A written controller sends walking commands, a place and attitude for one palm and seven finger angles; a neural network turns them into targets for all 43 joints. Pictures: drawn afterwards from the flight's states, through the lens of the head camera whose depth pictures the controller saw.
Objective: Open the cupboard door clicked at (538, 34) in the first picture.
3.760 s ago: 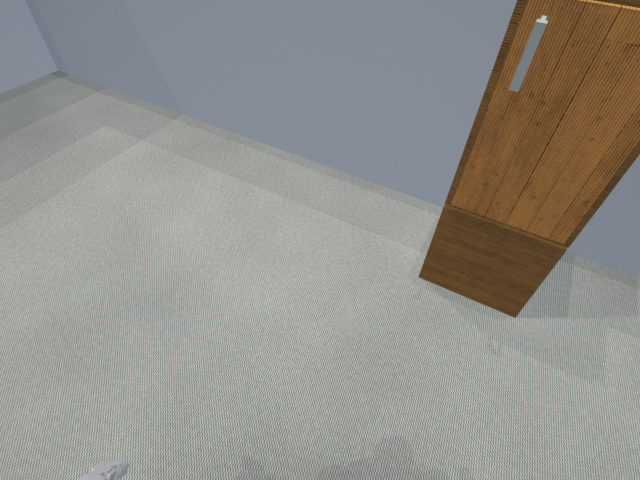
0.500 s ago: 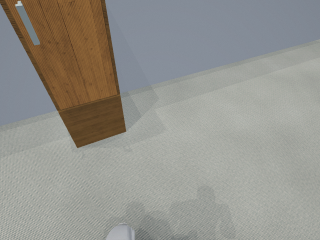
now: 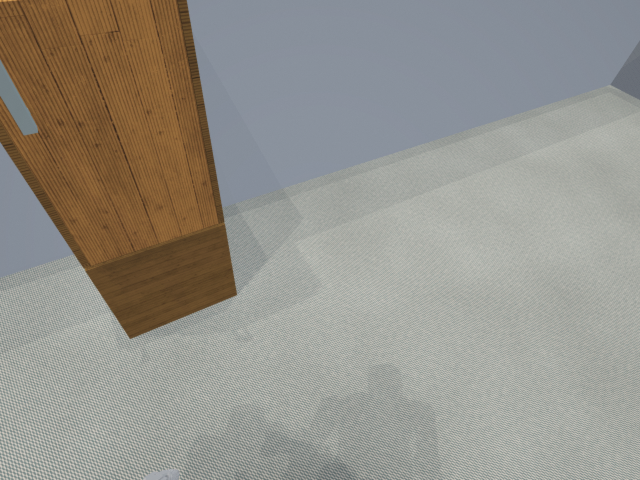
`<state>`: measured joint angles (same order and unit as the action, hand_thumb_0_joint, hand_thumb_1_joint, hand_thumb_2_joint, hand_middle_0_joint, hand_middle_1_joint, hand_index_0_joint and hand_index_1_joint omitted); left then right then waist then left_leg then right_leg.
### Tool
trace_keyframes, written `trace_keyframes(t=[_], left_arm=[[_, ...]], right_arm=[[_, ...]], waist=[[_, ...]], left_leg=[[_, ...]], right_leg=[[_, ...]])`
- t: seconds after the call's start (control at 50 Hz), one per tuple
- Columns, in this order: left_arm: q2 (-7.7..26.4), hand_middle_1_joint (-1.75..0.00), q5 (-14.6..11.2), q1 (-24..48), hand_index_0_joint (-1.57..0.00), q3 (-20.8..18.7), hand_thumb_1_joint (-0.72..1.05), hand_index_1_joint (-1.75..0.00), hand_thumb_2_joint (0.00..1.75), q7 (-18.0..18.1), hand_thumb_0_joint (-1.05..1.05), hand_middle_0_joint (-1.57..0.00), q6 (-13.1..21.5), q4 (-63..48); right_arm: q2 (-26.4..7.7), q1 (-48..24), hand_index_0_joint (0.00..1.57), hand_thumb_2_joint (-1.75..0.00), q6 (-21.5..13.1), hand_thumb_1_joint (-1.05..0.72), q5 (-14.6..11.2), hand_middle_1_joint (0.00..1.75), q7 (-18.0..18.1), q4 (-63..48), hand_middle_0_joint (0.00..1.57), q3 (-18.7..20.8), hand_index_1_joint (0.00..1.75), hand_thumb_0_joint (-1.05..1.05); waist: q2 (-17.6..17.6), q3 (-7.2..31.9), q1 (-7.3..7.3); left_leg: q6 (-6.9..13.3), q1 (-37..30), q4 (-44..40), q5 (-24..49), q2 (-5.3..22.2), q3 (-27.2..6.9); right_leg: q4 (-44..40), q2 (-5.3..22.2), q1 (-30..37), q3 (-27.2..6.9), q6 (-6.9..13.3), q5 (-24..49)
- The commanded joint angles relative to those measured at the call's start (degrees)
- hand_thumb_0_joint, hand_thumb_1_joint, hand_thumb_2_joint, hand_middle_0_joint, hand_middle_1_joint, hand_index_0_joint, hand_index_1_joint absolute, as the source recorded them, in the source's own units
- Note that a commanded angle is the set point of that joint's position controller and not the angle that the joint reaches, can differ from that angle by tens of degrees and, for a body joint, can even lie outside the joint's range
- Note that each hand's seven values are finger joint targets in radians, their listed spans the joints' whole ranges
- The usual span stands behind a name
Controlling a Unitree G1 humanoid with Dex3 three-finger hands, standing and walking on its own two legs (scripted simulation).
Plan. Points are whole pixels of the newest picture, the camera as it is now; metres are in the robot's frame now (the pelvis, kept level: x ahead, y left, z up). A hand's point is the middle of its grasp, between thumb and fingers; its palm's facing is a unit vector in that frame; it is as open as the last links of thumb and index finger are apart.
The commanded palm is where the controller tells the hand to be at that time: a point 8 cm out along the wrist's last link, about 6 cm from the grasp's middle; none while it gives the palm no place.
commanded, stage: turn to face it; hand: left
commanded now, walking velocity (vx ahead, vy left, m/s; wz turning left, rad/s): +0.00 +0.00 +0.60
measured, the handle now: (7, 85) +0.65 +0.51 +0.14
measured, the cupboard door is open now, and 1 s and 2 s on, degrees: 0 0 0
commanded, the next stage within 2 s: take the last steps up to it in 0.74 s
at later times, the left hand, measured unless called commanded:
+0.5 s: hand out of the picture -0.01 +0.18 -0.17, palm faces +0.33 -0.91 -0.26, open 7.4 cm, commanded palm none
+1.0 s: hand out of the picture -0.01 +0.22 -0.17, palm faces +0.43 -0.88 -0.22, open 7.4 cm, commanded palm none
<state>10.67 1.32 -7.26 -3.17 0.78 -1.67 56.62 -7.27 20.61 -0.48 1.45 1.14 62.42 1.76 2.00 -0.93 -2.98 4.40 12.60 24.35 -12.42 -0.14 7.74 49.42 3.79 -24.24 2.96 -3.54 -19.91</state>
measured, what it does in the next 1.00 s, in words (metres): steps on the spot, turning left: right foot, then left foot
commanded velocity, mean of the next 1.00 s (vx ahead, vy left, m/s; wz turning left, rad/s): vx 0.05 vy -0.01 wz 0.34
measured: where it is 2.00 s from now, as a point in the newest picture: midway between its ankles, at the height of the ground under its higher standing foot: (267, 473)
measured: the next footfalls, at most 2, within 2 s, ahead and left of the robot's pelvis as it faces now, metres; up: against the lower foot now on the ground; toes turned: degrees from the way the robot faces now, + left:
right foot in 0.14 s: +0.05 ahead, -0.13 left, +0.00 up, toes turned +0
left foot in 0.60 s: +0.02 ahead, +0.12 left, +0.00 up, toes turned +29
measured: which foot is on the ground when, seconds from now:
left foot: down 0.00-0.16, up 0.18-0.58, down 0.60-1.00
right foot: up 0.00-0.12, down 0.14-0.60, up 0.62-1.00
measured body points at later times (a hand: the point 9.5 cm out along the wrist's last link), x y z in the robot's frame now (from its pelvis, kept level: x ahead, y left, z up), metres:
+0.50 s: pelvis +0.01 -0.02 -0.01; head +0.05 -0.02 +0.44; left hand -0.02 +0.23 -0.15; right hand +0.18 -0.26 -0.15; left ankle -0.02 +0.11 -0.70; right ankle +0.01 -0.13 -0.74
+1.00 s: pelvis +0.01 +0.01 +0.00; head +0.03 +0.03 +0.45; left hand -0.03 +0.27 -0.15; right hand +0.17 -0.18 -0.15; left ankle -0.02 +0.10 -0.74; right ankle +0.05 -0.13 -0.70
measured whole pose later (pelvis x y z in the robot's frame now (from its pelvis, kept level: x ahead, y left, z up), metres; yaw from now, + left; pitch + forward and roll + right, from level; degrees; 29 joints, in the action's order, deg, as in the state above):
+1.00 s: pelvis +0.01 +0.01 +0.00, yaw +25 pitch +0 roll +0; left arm 12.4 1.7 -11.3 -2.9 0.0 -2.7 56.7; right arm -9.5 12.3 0.3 1.7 0.7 56.1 2.3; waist 0.6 -1.3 -1.2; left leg 3.0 12.4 24.2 -12.5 -0.9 3.7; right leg 48.6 4.3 -20.4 2.5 -3.6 -24.9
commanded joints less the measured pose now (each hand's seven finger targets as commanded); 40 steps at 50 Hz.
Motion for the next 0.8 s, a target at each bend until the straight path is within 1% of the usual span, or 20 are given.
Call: trace_keyframes(t=[0.0,0.06,0.1,0.12,0.14,0.16,0.18,0.22,0.26,0.36,0.48,0.5,0.54,0.56,0.58,0.6,0.62,0.68,0.72,0.78], left_arm=[[2.1,-0.3,-0.6,0.3,-0.2,-0.5,0.9,-0.3,0.9,0.8,0.0,-0.2,0.6,-3.8],[2.3,-0.3,-1.0,-1.9,-0.2,-0.8,0.9,-0.3,0.9,1.1,0.0,-0.2,1.1,-4.0],[3.7,-0.3,-1.1,-5.0,-0.2,-1.2,0.9,-0.3,0.9,1.4,0.0,-0.2,1.8,-3.7],[6.9,-0.3,-0.7,-6.3,-0.2,-1.7,0.9,-0.3,0.9,1.8,0.0,-0.2,2.3,-3.5],[10.9,-0.3,-0.1,-8.6,-0.2,-2.6,0.9,-0.3,0.9,2.1,0.0,-0.2,2.6,-3.4],[11.7,-0.3,-0.3,-9.2,-0.2,-2.5,0.9,-0.3,0.9,1.9,0.0,-0.2,2.4,-4.3],[9.0,-0.3,-0.4,-5.2,-0.2,-2.3,0.9,-0.3,0.9,2.2,0.0,-0.2,2.7,-4.9],[6.6,-0.3,-0.5,-1.7,-0.2,-1.3,0.9,-0.3,0.9,2.1,0.0,-0.2,2.5,-6.1],[6.0,-0.3,-0.4,-3.4,-0.2,-1.1,0.9,-0.3,0.9,1.9,0.0,-0.2,3.0,-5.7],[8.5,-0.3,0.2,-7.4,-0.2,-1.5,0.9,-0.3,0.9,1.6,0.0,-0.2,2.6,-4.8],[11.8,-0.3,0.7,-8.8,-0.2,-2.3,0.9,-0.3,0.9,1.1,0.0,-0.2,1.9,-4.3],[12.2,-0.3,0.7,-9.4,-0.2,-2.3,0.9,-0.3,0.9,1.0,0.0,-0.2,1.8,-4.1],[12.8,-0.3,0.2,-8.7,-0.2,-2.4,0.9,-0.3,0.9,0.8,0.0,-0.2,1.6,-3.9],[11.9,-0.3,-0.3,-8.9,-0.2,-2.3,0.9,-0.3,0.9,0.6,0.0,-0.2,1.5,-4.4],[8.1,-0.3,-0.9,-8.5,-0.2,-1.4,0.9,-0.3,0.9,0.2,0.0,-0.2,1.5,-6.7],[7.6,-0.3,-0.5,-6.7,-0.2,-0.7,0.9,-0.3,0.9,0.7,0.0,-0.2,0.7,-7.5],[8.1,-0.3,-0.4,-6.0,-0.2,-0.7,0.9,-0.3,0.9,1.0,0.0,-0.2,-0.1,-6.8],[8.4,-0.3,-0.2,-5.7,-0.2,-1.4,0.9,-0.3,0.9,0.3,0.0,-0.2,-0.2,-4.3],[7.8,-0.3,-0.2,-8.5,-0.2,-1.2,0.9,-0.3,0.9,-0.1,0.0,-0.2,-0.1,-2.9],[7.0,-0.3,-0.3,-8.6,-0.2,-1.1,0.9,-0.3,0.9,0.1,0.0,-0.2,-0.4,-2.9]], right_arm=[[-11.1,1.5,0.2,-0.9,0.1,-0.9,0.2,0.3,0.2,-3.7,0.2,2.8,0.3,0.0],[-11.6,0.3,0.2,-0.9,0.5,-0.9,0.0,0.3,0.0,-4.5,0.2,3.4,0.3,0.0],[-11.2,-1.0,0.2,-0.9,0.6,-0.9,-0.6,0.3,-0.2,-5.6,0.2,3.7,0.3,0.0],[-9.3,-1.0,0.2,-0.9,0.5,-0.9,-1.2,0.3,-0.7,-6.3,0.2,3.6,0.3,0.0],[-5.9,-1.3,0.2,-0.9,0.5,-0.9,-1.1,0.3,-0.9,-8.1,0.2,3.0,0.3,0.0],[-8.3,-2.3,0.2,-0.9,1.4,-0.9,-0.5,0.3,-0.8,-8.8,0.2,3.9,0.3,0.0],[-8.4,-2.2,0.2,-0.9,2.4,-0.9,-0.2,0.3,-1.0,-7.8,0.2,4.1,0.3,0.0],[-7.4,-2.2,0.2,-0.9,3.0,-0.9,-0.1,0.3,-1.6,-7.1,0.2,4.0,0.3,0.0],[-6.7,-3.9,0.2,-0.9,3.4,-0.9,-0.1,0.3,-2.0,-7.5,0.2,3.8,0.3,0.0],[-7.1,-9.9,0.2,-0.9,3.9,-0.9,-0.2,0.3,-2.3,-10.2,0.2,3.4,0.3,0.0],[-8.2,-14.5,0.2,-0.9,3.2,-0.9,-0.5,0.3,-2.5,-13.1,0.2,2.4,0.3,0.0],[-8.4,-14.6,0.2,-0.9,2.9,-0.9,-0.5,0.3,-2.4,-13.2,0.2,2.3,0.3,0.0],[-10.2,-10.8,0.2,-0.9,2.4,-0.9,-0.3,0.3,-2.2,-12.7,0.2,2.5,0.3,0.0],[-13.8,-6.7,0.2,-0.9,1.6,-0.9,-0.1,0.3,-2.1,-11.8,0.2,3.3,0.3,0.0],[-20.8,-3.0,0.2,-0.9,0.9,-0.9,0.1,0.3,-1.7,-11.5,0.2,4.8,0.3,0.0],[-22.8,-1.5,0.2,-0.9,1.5,-0.9,-0.7,0.3,-1.2,-10.5,0.2,4.9,0.3,0.0],[-21.0,-3.9,0.2,-0.9,1.6,-0.9,-0.5,0.3,-0.7,-10.5,0.2,4.4,0.3,0.0],[-16.1,-11.9,0.2,-0.9,1.2,-0.9,-0.2,0.3,-0.1,-12.4,0.2,2.9,0.3,0.0],[-15.3,-12.6,0.2,-0.9,0.7,-0.9,-0.5,0.3,0.0,-12.6,0.2,2.5,0.3,0.0],[-14.9,-10.5,0.2,-0.9,0.5,-0.9,-0.6,0.3,-0.1,-11.7,0.2,2.7,0.3,0.0]], waist=[[-10.6,0.0,0.94],[-10.0,2.0,2.16],[-5.8,4.3,3.86],[1.3,5.6,4.07],[14.5,6.2,4.77],[11.7,5.9,5.17],[10.1,3.9,3.12],[5.1,0.2,1.03],[5.4,-0.3,1.61],[6.7,-0.8,3.35],[9.9,0.4,4.9],[9.6,1.2,4.93],[6.1,3.7,2.45],[-1.5,7.8,0.05],[-20.1,9.9,-1.61],[-19.0,11.0,-1.71],[-15.1,8.3,-0.95],[-13.3,1.4,1.8],[-10.1,2.7,3.1],[-8.9,3.8,2.84]], left_leg=[[5.9,-1.9,-6.0,23.5,15.5,-18.5],[4.9,-0.1,-2.8,24.5,14.1,-20.1],[1.2,4.4,1.6,18.8,10.5,-18.9],[-1.9,12.2,7.3,9.3,6.8,-14.9],[-5.8,21.2,18.4,-14.9,-1.1,-5.7],[-6.2,20.3,30.8,-21.9,-0.3,-6.7],[-6.8,20.9,37.7,-19.0,1.7,-8.7],[-7.5,21.6,43.3,-13.5,3.1,-7.8],[-8.3,21.8,44.0,-11.1,3.5,-6.5],[-8.8,19.3,35.9,-10.7,3.9,-4.1],[-7.2,11.9,21.0,-11.1,3.1,-0.7],[-6.8,10.0,17.7,-10.3,2.6,0.0],[-6.1,1.2,6.7,-2.0,2.0,1.0],[-4.3,-9.8,-0.1,9.8,5.9,-3.7],[3.4,-19.0,-1.6,35.1,21.9,-24.6],[8.0,-16.0,-2.0,44.5,26.4,-24.8],[7.7,-12.1,-3.1,36.5,24.7,-20.7],[4.9,-4.1,-4.7,26.2,17.2,-15.9],[4.2,-5.0,-5.0,26.9,14.8,-13.5],[4.3,-6.9,-5.9,25.5,14.1,-13.7]], right_leg=[[-6.0,-0.6,1.1,0.0,-0.1,-4.2],[-14.6,-1.7,7.3,0.3,0.3,0.2],[-27.1,-0.1,17.1,-0.3,0.8,11.1],[-29.9,7.8,25.4,-7.2,2.8,16.0],[-30.6,20.8,30.0,-16.9,8.4,27.2],[-31.5,25.2,23.3,-16.8,13.0,29.3],[-32.6,22.0,20.3,-12.7,13.1,27.9],[-30.5,17.2,17.1,-5.6,10.6,29.8],[-29.6,15.6,17.4,-1.0,9.7,33.4],[-28.9,16.0,17.3,2.4,9.9,32.4],[-25.3,17.1,17.6,4.5,9.8,33.0],[-23.9,17.1,18.1,4.6,9.3,34.4],[-17.0,15.9,16.0,7.7,6.5,33.1],[-6.9,13.8,10.1,8.9,3.8,27.6],[6.7,4.8,-6.0,9.8,-0.9,-7.8],[12.9,3.3,-6.4,2.6,-0.8,-19.7],[15.3,4.6,-5.9,-0.2,-0.3,-17.4],[16.9,4.1,-6.0,-1.8,-0.7,-7.0],[15.6,3.1,-4.5,-0.9,-1.1,-3.7],[12.5,2.4,-3.8,-0.9,-1.6,-2.1]])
